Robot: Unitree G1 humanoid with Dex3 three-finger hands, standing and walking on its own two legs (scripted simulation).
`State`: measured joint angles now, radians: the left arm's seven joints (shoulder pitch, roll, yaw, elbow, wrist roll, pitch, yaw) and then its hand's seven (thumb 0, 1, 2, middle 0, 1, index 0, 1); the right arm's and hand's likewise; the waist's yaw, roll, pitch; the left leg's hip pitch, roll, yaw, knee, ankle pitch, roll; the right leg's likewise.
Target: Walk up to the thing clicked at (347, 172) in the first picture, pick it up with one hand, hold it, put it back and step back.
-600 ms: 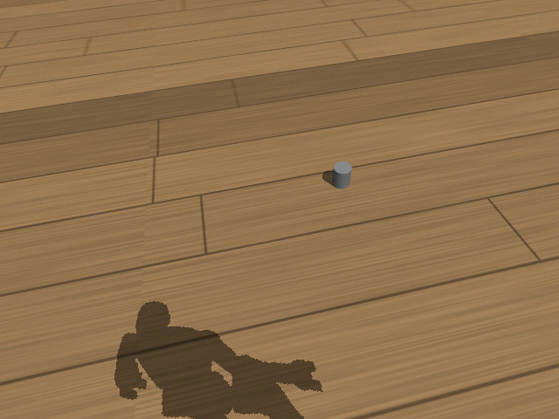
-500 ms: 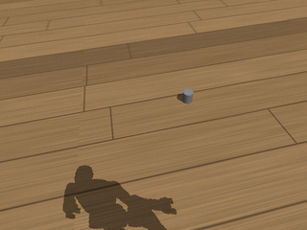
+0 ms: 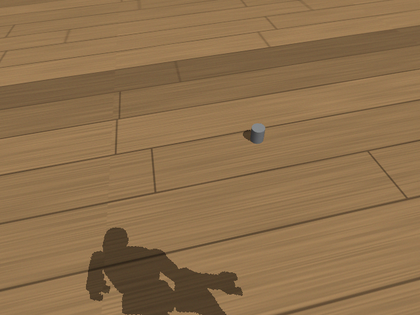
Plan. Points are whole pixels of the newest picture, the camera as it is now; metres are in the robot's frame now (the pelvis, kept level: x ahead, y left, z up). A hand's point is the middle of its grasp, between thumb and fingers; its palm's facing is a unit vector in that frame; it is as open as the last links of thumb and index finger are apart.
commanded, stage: stand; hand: left
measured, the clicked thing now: (258, 132) +1.28 -0.30 -0.73
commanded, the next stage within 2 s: walk up in 0.52 s
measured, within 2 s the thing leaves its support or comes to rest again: neither
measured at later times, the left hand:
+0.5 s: hand out of the picture +0.07 +0.25 -0.16, palm faces -0.03 -0.94 -0.34, open 7.4 cm
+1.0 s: hand (150, 289) +0.21 +0.17 -0.15, palm faces -0.19 -0.90 -0.39, open 7.4 cm
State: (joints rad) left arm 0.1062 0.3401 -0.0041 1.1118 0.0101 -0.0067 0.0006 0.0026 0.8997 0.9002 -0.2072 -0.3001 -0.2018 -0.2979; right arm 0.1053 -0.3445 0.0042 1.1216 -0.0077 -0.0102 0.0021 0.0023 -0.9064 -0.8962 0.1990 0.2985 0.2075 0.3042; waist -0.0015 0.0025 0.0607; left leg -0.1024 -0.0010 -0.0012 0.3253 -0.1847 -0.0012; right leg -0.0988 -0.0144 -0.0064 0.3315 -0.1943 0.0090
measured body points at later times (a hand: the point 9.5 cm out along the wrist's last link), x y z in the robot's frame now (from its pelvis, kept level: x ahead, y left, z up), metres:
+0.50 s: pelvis +0.00 +0.00 +0.00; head +0.01 +0.00 +0.45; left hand +0.08 +0.30 -0.13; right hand +0.07 -0.30 -0.14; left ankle +0.00 +0.12 -0.75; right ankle -0.01 -0.12 -0.75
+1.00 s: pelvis +0.10 -0.10 -0.02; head +0.11 -0.12 +0.43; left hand +0.22 +0.21 -0.12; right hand +0.11 -0.44 -0.14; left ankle +0.12 +0.03 -0.69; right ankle +0.11 -0.22 -0.75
